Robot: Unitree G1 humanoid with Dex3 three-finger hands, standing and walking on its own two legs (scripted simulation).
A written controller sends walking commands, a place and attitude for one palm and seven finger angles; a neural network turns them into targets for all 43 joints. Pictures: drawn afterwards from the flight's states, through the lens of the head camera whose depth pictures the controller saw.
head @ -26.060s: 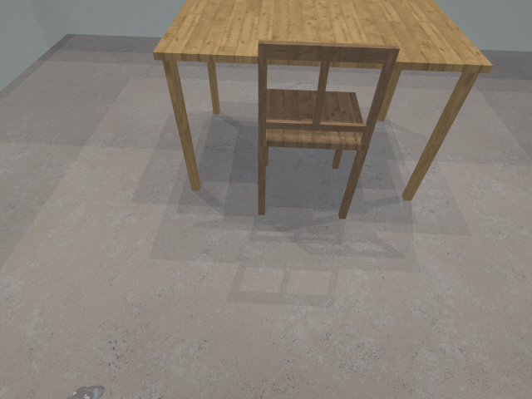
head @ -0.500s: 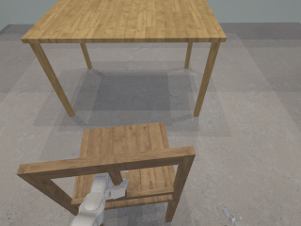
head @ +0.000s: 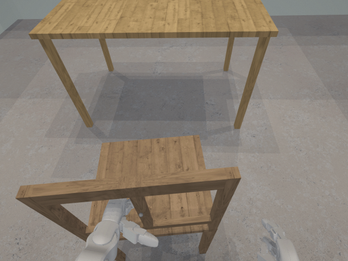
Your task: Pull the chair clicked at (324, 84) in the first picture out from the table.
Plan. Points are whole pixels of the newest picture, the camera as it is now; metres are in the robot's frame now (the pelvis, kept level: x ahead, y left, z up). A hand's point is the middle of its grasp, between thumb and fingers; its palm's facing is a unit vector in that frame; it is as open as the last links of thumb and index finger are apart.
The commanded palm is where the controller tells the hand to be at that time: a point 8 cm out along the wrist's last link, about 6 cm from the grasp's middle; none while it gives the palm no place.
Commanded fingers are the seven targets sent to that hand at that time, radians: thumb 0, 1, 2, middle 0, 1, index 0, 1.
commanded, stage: open the thumb and straighten the fingers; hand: left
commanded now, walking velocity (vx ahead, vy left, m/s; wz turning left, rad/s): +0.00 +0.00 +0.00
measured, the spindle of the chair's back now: (143, 210) +0.26 +0.09 -0.07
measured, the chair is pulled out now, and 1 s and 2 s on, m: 0.70 0.70 0.70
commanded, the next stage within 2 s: draw the fingers out of the gap in 0.14 s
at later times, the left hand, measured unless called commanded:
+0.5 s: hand (131, 239) +0.19 +0.11 -0.04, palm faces -0.08 -0.99 -0.12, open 17.4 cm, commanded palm +0.18 +0.15 -0.02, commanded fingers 0.00 -0.55 0.20 0.00 0.00 0.00 0.00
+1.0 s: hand out of the picture +0.12 +0.11 -0.03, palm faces -0.07 -0.99 -0.09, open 17.4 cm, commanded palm +0.09 +0.15 -0.02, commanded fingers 0.00 -0.55 0.20 0.00 0.00 0.00 0.00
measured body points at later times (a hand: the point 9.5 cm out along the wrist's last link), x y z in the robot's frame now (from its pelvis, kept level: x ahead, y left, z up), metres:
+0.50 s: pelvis +0.01 +0.00 -0.01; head +0.05 -0.02 +0.44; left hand +0.19 +0.16 -0.03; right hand +0.17 -0.24 -0.09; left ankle -0.03 +0.13 -0.70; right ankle +0.00 -0.12 -0.70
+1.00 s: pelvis +0.00 +0.01 -0.03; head +0.03 +0.00 +0.42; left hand +0.12 +0.16 -0.02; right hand +0.19 -0.22 -0.09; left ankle -0.03 +0.13 -0.70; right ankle +0.00 -0.12 -0.70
